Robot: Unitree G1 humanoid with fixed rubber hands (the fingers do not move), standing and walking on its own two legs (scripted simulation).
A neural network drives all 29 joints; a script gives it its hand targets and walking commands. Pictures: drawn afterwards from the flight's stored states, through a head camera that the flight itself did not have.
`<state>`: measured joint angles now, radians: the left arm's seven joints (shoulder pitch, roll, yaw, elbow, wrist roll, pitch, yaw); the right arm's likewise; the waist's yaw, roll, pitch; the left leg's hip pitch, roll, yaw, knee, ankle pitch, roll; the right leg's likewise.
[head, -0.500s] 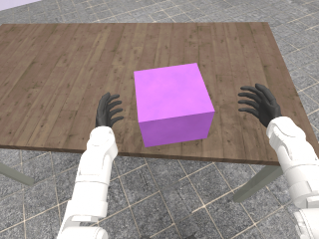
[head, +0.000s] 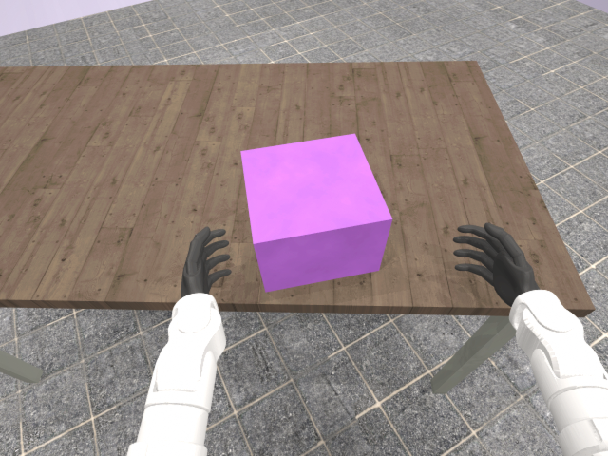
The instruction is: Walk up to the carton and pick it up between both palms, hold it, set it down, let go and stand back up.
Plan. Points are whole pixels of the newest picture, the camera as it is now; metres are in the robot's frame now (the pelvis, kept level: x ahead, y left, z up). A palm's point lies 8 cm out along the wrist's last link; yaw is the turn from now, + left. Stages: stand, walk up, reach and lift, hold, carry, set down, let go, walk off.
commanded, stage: set down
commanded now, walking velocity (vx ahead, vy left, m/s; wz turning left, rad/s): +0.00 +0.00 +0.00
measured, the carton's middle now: (310, 211) +0.47 +0.04 +0.00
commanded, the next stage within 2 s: let go in 1.80 s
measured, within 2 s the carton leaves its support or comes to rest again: neither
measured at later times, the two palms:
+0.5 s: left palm (191, 330) +0.25 +0.19 +0.01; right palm (508, 328) +0.27 -0.22 +0.01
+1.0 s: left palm (181, 376) +0.20 +0.20 -0.04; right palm (504, 370) +0.23 -0.22 -0.04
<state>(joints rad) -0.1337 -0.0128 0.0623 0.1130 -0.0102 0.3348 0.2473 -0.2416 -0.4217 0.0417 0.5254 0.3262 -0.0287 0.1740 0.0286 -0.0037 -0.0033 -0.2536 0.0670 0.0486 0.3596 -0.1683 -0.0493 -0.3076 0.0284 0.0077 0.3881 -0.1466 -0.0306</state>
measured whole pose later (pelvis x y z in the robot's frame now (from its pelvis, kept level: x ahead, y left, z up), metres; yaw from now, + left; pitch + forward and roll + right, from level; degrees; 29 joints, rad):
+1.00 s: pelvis +0.02 +0.01 +0.00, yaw +1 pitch -2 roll +0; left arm 0.20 0.04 0.00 0.26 -0.01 0.11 0.17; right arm 0.14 -0.31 0.01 0.53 0.20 -0.15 0.14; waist 0.05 -0.01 0.05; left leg -0.12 0.06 0.03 0.39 -0.23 -0.05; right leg -0.17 0.02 0.00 0.40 -0.20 -0.03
